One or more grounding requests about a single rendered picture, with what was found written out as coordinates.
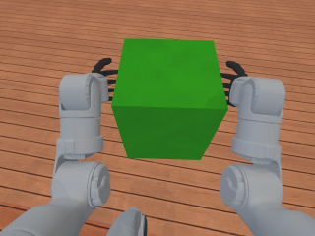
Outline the robot left upper arm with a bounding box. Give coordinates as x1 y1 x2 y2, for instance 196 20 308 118
0 161 111 236

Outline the left robot shin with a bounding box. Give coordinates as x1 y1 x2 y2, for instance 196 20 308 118
129 206 140 212

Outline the carton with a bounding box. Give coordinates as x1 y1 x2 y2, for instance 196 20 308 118
111 38 228 160

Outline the right robot hand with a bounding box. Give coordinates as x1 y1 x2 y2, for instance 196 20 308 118
220 61 248 107

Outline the robot left forearm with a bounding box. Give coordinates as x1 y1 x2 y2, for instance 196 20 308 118
50 73 109 198

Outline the robot right forearm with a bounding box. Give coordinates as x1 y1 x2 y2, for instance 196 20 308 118
229 76 286 196

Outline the robot right upper arm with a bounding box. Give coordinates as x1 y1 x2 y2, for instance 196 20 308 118
219 163 315 236

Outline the robot left thigh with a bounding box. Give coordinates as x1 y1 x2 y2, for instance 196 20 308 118
106 210 145 236

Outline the left robot hand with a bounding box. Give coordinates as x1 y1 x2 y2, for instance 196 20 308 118
92 57 118 101

